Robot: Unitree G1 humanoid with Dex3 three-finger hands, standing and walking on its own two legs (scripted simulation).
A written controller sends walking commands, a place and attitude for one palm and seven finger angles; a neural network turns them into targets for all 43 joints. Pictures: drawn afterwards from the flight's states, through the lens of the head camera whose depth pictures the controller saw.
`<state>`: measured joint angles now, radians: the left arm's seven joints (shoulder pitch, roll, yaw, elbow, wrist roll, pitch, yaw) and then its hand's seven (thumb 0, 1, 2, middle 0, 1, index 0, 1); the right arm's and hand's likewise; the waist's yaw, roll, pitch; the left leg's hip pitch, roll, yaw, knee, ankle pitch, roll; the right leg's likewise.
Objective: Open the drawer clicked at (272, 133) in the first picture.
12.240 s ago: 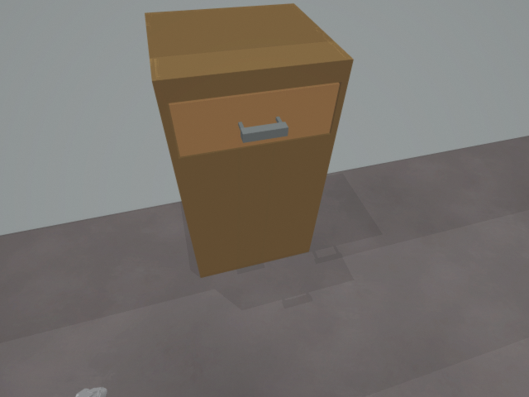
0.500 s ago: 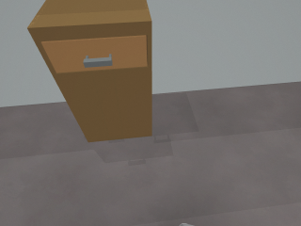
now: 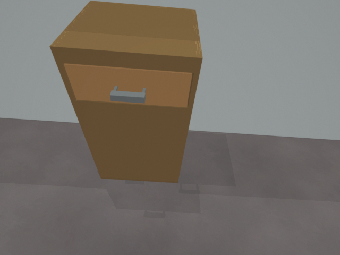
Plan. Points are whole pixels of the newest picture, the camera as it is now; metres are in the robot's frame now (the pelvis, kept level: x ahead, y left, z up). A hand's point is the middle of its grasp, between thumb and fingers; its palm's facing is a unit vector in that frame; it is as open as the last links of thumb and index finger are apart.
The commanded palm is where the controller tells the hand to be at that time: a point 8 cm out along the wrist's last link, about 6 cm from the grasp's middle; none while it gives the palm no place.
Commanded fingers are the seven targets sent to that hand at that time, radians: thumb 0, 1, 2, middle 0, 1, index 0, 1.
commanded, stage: take the last steps up to it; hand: left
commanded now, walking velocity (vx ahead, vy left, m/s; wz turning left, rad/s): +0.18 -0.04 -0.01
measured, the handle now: (129, 93) +0.63 +0.22 -0.01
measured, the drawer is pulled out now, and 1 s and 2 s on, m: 0.00 0.00 0.00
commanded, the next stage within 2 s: come to a stop and stand still in 0.10 s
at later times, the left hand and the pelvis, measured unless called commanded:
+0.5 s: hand (129, 235) +0.20 +0.13 -0.15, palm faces +0.02 -0.97 -0.24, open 7.3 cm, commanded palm none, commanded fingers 0.00 0.90 0.90 -0.20 -0.30 -0.20 -0.30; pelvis +0.10 -0.05 +0.01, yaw +1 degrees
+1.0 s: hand out of the picture +0.06 +0.21 -0.16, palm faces +0.07 -0.98 -0.20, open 7.4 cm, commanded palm none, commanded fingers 0.00 0.90 0.90 -0.20 -0.30 -0.20 -0.30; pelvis +0.06 +0.01 +0.02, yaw +0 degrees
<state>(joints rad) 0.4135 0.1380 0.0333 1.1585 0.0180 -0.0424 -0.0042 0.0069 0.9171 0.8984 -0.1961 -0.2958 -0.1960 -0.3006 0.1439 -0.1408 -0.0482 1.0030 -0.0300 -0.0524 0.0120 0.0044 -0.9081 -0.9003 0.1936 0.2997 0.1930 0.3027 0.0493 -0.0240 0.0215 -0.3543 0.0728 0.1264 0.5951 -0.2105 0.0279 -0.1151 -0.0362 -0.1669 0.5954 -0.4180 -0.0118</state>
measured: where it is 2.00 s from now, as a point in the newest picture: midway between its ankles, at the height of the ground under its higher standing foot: outside the picture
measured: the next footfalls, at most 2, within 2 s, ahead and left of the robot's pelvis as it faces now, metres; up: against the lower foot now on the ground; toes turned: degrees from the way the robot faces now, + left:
right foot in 0.34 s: +0.21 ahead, -0.15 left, +0.00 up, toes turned -8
left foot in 0.80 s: +0.07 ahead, +0.13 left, +0.00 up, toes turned +1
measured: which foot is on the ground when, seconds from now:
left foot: down 0.00-0.36, up 0.38-0.78, down 0.80-1.00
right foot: up 0.00-0.32, down 0.34-0.78, up 0.80-1.00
